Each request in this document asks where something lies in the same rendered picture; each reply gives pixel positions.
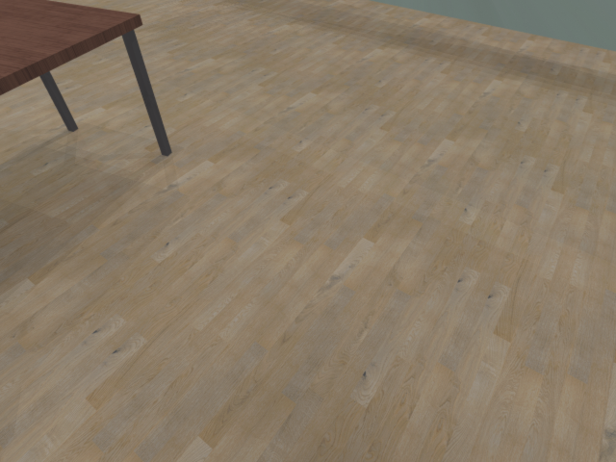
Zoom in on table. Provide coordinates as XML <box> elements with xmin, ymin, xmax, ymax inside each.
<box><xmin>0</xmin><ymin>0</ymin><xmax>172</xmax><ymax>156</ymax></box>

